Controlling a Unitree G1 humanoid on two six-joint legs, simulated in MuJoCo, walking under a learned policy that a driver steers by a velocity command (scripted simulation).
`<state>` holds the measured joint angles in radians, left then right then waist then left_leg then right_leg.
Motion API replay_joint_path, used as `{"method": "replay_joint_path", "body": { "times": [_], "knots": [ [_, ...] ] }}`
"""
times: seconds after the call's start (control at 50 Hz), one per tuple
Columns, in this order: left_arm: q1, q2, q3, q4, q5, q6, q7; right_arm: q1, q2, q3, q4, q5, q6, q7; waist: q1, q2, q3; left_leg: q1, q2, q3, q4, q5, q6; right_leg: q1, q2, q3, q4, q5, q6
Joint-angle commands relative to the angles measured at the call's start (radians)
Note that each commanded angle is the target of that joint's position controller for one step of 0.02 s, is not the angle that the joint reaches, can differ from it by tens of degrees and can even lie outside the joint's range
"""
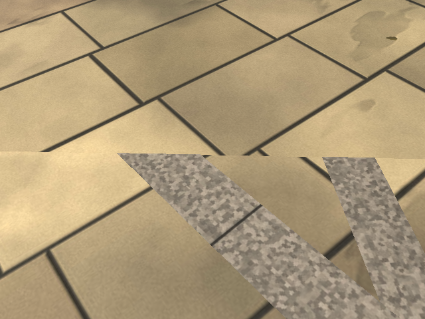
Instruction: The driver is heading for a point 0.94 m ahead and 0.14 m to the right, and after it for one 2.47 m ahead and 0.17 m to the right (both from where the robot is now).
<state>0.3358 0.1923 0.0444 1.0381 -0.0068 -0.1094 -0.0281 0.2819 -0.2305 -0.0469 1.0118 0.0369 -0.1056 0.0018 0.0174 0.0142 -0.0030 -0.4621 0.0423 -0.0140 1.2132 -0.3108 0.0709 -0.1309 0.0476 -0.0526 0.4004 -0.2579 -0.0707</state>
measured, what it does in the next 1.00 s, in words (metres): walks ahead, turning right: left foot, then right foot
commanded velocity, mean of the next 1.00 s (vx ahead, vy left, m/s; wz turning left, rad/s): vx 0.48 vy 0.00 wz -0.24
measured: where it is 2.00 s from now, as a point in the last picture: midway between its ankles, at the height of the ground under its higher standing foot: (248, 265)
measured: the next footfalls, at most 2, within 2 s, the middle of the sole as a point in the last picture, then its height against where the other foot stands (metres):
left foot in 0.36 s outside the picture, level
right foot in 0.96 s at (260, 290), level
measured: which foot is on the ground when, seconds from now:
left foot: up 0.00-0.34, down 0.36-0.94, up 0.96-1.00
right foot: down 0.00-0.36, up 0.38-0.94, down 0.96-1.00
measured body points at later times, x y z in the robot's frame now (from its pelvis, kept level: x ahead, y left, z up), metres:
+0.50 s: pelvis +0.24 +0.08 -0.01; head +0.27 +0.09 +0.44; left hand +0.27 +0.34 -0.15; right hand +0.34 -0.18 -0.13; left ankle +0.31 +0.16 -0.74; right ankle +0.15 -0.07 -0.64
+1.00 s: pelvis +0.51 +0.01 -0.03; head +0.55 +0.00 +0.42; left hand +0.75 +0.20 -0.13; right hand +0.44 -0.25 -0.17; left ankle +0.33 +0.17 -0.68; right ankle +0.59 -0.09 -0.74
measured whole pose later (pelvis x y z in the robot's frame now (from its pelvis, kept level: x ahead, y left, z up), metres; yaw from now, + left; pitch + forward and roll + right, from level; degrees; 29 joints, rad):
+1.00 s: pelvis +0.51 +0.01 -0.03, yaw -17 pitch +2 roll +1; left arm 0.07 0.24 0.08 0.79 -0.02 -0.06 -0.05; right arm 0.32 -0.25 -0.06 0.99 0.00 -0.07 -0.02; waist -0.02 -0.01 0.05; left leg -0.08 0.08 0.17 0.89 -0.50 -0.02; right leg -0.51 0.03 -0.08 0.65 -0.17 -0.13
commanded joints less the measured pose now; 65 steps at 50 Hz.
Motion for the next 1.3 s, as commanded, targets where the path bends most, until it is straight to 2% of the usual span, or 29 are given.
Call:
{"method": "replay_joint_path", "body": {
  "times": [0.02,0.14,0.26,0.3,0.32,0.34,0.36,0.38,0.4,0.42,0.44,0.46,0.52,0.58,0.72,0.84,0.9,0.94,0.96,0.98,1.0,1.02,1.04,1.06,1.08,1.12,1.18,1.24,1.3],
  "knots": [
    [0.058,0.092,0.000,-0.019,0.006,0.004,0.012,-0.025,-0.044,-0.022,-0.061,-0.006,0.006,0.003,-0.014,-0.067,0.076,-0.249,0.081,-0.018,-0.086,0.088,-0.012,0.121,-0.261,0.240,-0.238,0.337,-0.136],
    [0.100,0.156,0.011,-0.020,0.010,0.011,0.042,-0.293,-0.021,-0.009,-0.157,-0.016,0.015,0.006,0.033,-0.082,0.122,-0.218,0.049,0.030,-0.495,0.314,-0.057,0.042,-0.238,0.149,-0.306,0.300,-0.124],
    [0.141,0.163,0.026,0.006,-0.011,0.017,0.044,-0.411,-0.059,-0.008,-0.207,-0.008,0.006,0.035,0.034,-0.085,0.150,-0.199,0.033,0.021,-0.651,0.314,-0.006,0.180,-0.306,0.127,-0.267,0.321,-0.106],
    [0.115,0.185,0.035,-0.001,-0.008,0.024,0.044,-0.360,-0.092,-0.023,-0.202,-0.008,-0.001,0.041,-0.011,-0.107,0.094,-0.078,-0.003,0.048,-0.674,0.253,0.023,0.215,-0.310,0.109,-0.176,0.538,-0.086],
    [0.100,0.194,0.037,-0.005,-0.004,0.030,0.044,-0.275,-0.121,-0.039,-0.181,-0.009,-0.002,0.038,-0.060,-0.123,0.031,0.053,-0.040,0.076,-0.671,0.229,0.041,0.212,-0.294,0.088,-0.065,0.720,-0.072],
    [0.084,0.179,0.031,-0.012,0.002,0.036,0.043,-0.096,-0.162,-0.065,-0.125,-0.007,0.001,0.033,-0.144,-0.119,-0.069,0.278,-0.068,0.094,-0.675,0.224,0.068,0.147,-0.244,0.052,0.141,0.805,-0.045],
    [0.083,0.151,0.015,-0.037,0.015,0.038,0.040,0.100,-0.236,-0.087,-0.081,-0.018,0.004,0.023,-0.205,-0.020,-0.210,0.600,0.106,-0.115,-0.666,0.174,0.129,-0.088,-0.183,0.016,0.471,0.546,-0.008],
    [0.219,-0.009,-0.028,-0.042,0.003,0.015,0.027,0.181,-0.299,-0.094,-0.056,-0.034,0.005,0.030,-0.120,0.266,-0.381,0.901,0.351,-0.643,-0.830,-0.082,0.296,-0.450,0.012,0.060,0.833,-0.205,0.050],
    [0.150,0.084,-0.007,-0.033,-0.031,-0.012,0.023,0.143,-0.201,-0.067,-0.062,-0.030,0.000,0.032,-0.150,0.186,-0.341,0.848,0.342,-0.748,-0.945,-0.196,0.260,-0.563,-0.013,0.207,0.977,-0.290,0.022],
    [0.048,0.149,0.010,-0.071,-0.055,-0.023,0.025,0.035,-0.153,-0.052,-0.081,-0.024,-0.008,0.030,-0.127,0.140,-0.175,0.696,0.323,-0.583,-0.959,-0.151,0.202,-0.635,-0.066,0.186,1.003,-0.213,0.000],
    [-0.005,0.163,0.015,-0.086,-0.051,-0.023,0.036,-0.067,-0.119,-0.038,-0.104,-0.027,-0.014,0.030,-0.087,0.042,-0.106,0.528,0.296,-0.440,-0.984,-0.037,0.169,-0.583,-0.128,0.164,0.957,-0.105,-0.006],
    [-0.025,0.159,0.026,-0.087,-0.033,-0.011,0.047,-0.121,-0.084,-0.028,-0.105,-0.036,-0.021,0.035,-0.052,0.012,-0.051,0.391,0.254,-0.328,-1.016,0.056,0.139,-0.524,-0.163,0.157,0.895,-0.043,-0.008],
    [0.055,0.092,0.031,-0.067,-0.033,0.036,0.050,-0.111,-0.061,-0.023,-0.069,-0.050,-0.028,0.034,0.008,0.064,-0.013,0.241,0.202,-0.149,-1.085,0.139,0.121,-0.413,-0.202,0.171,0.810,0.005,-0.010],
    [-0.033,0.103,0.041,-0.102,-0.027,0.056,0.053,-0.072,-0.107,-0.033,-0.049,-0.055,-0.031,0.013,0.005,0.041,0.043,0.246,0.205,-0.062,-1.122,0.207,0.124,-0.532,-0.200,0.196,0.729,0.115,0.005],
    [-0.223,0.091,0.042,-0.168,-0.015,0.044,0.021,0.008,-0.127,-0.029,-0.039,-0.054,-0.018,-0.021,-0.048,0.018,0.080,0.375,0.190,0.111,-1.127,0.332,0.076,-0.629,-0.161,0.137,0.422,0.382,0.023],
    [-0.386,0.059,0.019,-0.271,-0.016,0.044,-0.020,0.107,-0.152,-0.039,-0.019,-0.040,0.023,-0.027,-0.100,0.011,0.127,0.598,0.249,0.190,-1.026,0.523,0.071,-0.699,-0.144,0.027,0.274,0.256,0.001],
    [-0.343,0.095,0.035,-0.302,-0.018,0.049,-0.037,0.062,-0.193,-0.051,-0.046,-0.030,0.038,-0.035,-0.041,0.071,0.059,0.604,0.253,0.243,-0.862,0.974,0.048,-0.509,-0.060,-0.074,0.254,0.108,-0.045],
    [-0.129,0.173,0.076,-0.268,-0.025,0.053,-0.034,0.016,-0.223,-0.058,-0.067,-0.020,0.048,-0.041,0.087,0.101,-0.068,0.543,0.230,0.263,-0.558,1.158,0.018,-0.203,0.019,-0.101,0.193,0.097,-0.103],
    [0.038,0.255,0.115,-0.231,-0.023,0.058,-0.015,0.000,-0.221,-0.055,-0.085,-0.020,0.043,-0.040,0.170,0.049,-0.155,0.345,0.187,0.265,-0.282,0.932,-0.026,0.098,-0.018,0.018,0.119,0.138,-0.154],
    [0.075,0.361,0.132,-0.218,-0.023,0.061,0.003,0.078,-0.062,-0.013,-0.128,-0.060,0.016,-0.020,0.071,-0.226,-0.233,-0.102,0.010,0.218,0.088,-0.075,-0.081,0.451,-0.283,0.502,0.112,0.148,-0.302],
    [0.110,0.333,0.114,-0.242,-0.005,0.048,-0.002,0.036,-0.088,-0.007,-0.173,-0.017,-0.037,-0.003,0.081,-0.205,-0.398,-0.289,-0.098,-0.031,0.277,-0.292,-0.082,0.592,-0.414,0.918,-0.080,0.041,-0.424],
    [0.072,0.260,0.095,-0.244,0.007,0.040,-0.002,-0.095,-0.150,-0.025,-0.204,0.018,-0.064,0.004,0.112,-0.122,-0.270,-0.387,-0.036,-0.086,0.271,-0.213,-0.055,0.524,-0.375,0.758,-0.095,0.201,-0.350],
    [-0.014,0.211,0.081,-0.264,0.000,0.033,-0.001,-0.114,-0.152,-0.024,-0.210,0.014,-0.069,0.001,0.067,-0.051,-0.169,-0.359,0.010,-0.081,0.187,-0.133,-0.045,0.364,-0.332,0.581,-0.072,0.385,-0.303],
    [-0.103,0.182,0.071,-0.291,-0.005,0.032,-0.002,-0.103,-0.156,-0.033,-0.193,-0.012,-0.060,-0.011,0.015,0.021,-0.105,-0.278,0.044,-0.069,0.107,-0.097,-0.057,0.193,-0.284,0.454,-0.068,0.540,-0.262],
    [-0.143,0.162,0.063,-0.307,-0.001,0.033,0.003,-0.083,-0.169,-0.046,-0.193,-0.026,-0.043,-0.017,-0.020,0.023,-0.081,-0.198,0.062,-0.065,0.060,-0.081,-0.069,0.073,-0.256,0.384,-0.078,0.629,-0.244],
    [-0.149,0.184,0.063,-0.317,0.004,0.035,0.012,-0.060,-0.144,-0.049,-0.211,-0.038,-0.008,-0.021,-0.057,0.013,-0.066,-0.128,0.063,-0.053,-0.037,-0.058,-0.098,-0.049,-0.226,0.332,-0.093,0.738,-0.237],
    [-0.116,0.233,0.079,-0.319,0.002,0.046,0.034,-0.126,-0.104,-0.037,-0.252,-0.050,0.017,-0.034,-0.048,-0.038,-0.065,-0.103,0.005,-0.014,-0.261,0.063,-0.130,-0.125,-0.159,0.248,-0.068,0.855,-0.210],
    [-0.098,0.229,0.079,-0.328,-0.015,0.080,0.054,-0.199,-0.097,-0.029,-0.283,-0.048,0.025,-0.029,-0.017,-0.104,-0.115,-0.029,-0.051,-0.009,-0.470,0.255,-0.133,-0.133,-0.112,0.234,-0.017,0.764,-0.144],
    [-0.080,0.221,0.075,-0.333,-0.015,0.102,0.065,-0.274,-0.112,-0.030,-0.321,-0.039,0.032,-0.018,0.011,-0.125,-0.116,-0.006,-0.079,-0.030,-0.588,0.285,-0.134,-0.108,-0.125,0.315,0.031,0.605,-0.111]
  ]
}}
